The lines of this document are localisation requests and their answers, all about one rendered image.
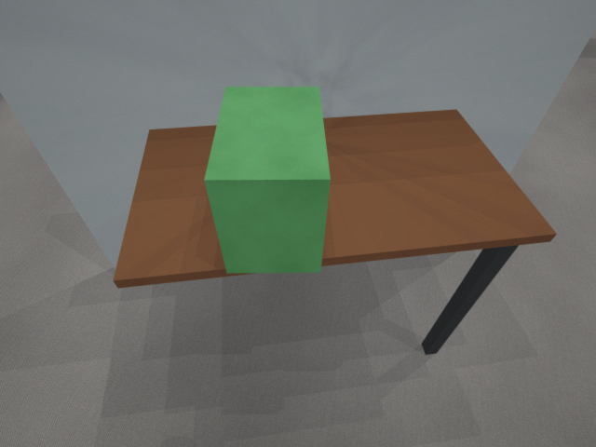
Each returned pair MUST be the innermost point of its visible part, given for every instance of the carton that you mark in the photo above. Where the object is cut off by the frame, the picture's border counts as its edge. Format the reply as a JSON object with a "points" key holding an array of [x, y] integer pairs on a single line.
{"points": [[268, 180]]}

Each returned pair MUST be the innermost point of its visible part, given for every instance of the table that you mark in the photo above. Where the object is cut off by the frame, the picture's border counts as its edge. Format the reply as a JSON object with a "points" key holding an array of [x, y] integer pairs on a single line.
{"points": [[402, 185]]}

